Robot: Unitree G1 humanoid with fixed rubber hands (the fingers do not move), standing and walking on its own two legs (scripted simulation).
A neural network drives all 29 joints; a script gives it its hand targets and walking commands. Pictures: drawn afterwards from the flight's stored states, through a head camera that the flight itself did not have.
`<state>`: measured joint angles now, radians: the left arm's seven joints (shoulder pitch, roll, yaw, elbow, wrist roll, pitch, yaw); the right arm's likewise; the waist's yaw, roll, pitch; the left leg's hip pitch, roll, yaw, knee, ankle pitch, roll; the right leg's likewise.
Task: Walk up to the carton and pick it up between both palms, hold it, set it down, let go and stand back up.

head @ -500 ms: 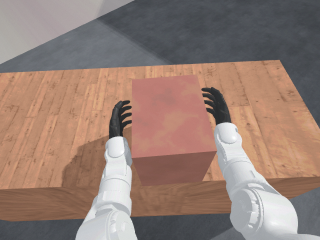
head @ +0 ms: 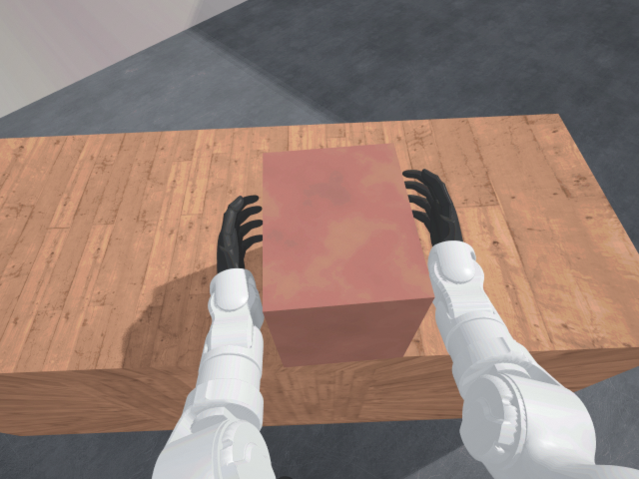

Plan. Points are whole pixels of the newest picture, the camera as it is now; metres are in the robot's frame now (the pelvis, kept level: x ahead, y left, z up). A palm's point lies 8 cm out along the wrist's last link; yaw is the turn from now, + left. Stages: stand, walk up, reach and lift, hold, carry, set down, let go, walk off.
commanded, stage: reach and lift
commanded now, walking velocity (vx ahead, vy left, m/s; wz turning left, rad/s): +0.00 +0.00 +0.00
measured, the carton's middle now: (336, 260) +0.41 +0.05 -0.02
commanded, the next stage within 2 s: none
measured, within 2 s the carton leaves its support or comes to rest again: leaves its support in 1.62 s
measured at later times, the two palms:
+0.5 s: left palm (234, 260) +0.37 +0.18 +0.03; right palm (441, 232) +0.43 -0.08 +0.04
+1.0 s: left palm (232, 268) +0.36 +0.18 +0.02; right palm (439, 231) +0.42 -0.08 +0.05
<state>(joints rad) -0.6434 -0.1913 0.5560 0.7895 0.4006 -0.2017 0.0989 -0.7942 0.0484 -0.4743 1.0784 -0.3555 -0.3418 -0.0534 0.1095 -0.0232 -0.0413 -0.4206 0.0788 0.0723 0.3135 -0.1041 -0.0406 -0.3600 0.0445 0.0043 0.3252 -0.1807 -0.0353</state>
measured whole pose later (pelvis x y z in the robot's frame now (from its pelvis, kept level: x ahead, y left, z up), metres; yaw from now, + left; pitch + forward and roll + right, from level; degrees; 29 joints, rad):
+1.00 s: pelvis -0.01 +0.00 -0.01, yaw +1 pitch +19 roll -1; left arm -0.69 -0.15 0.52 1.00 0.29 -0.39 0.16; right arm -0.86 -0.04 -0.38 1.30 -0.33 -0.54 -0.14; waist 0.11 -0.02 -0.17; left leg -0.60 0.09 0.06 0.36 -0.08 -0.04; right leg -0.52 0.04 -0.04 0.35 -0.16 -0.04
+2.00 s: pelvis -0.02 +0.00 -0.01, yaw +5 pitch +7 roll -1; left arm -0.65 -0.02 0.22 0.76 0.11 0.04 0.17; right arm -0.76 -0.04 -0.03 0.95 0.11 -0.10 -0.22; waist -0.01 0.00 -0.16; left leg -0.41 0.06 -0.01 0.43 -0.13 -0.04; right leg -0.31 0.02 -0.09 0.42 -0.23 -0.04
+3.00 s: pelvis -0.04 +0.03 +0.00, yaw +4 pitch -6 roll -1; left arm -0.67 -0.06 0.23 0.33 0.27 0.62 0.10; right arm -0.78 -0.03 -0.08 0.74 0.18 0.26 -0.21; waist -0.07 -0.06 -0.01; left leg -0.14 0.02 0.02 0.38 -0.13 0.00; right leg -0.03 -0.01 -0.05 0.34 -0.20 0.01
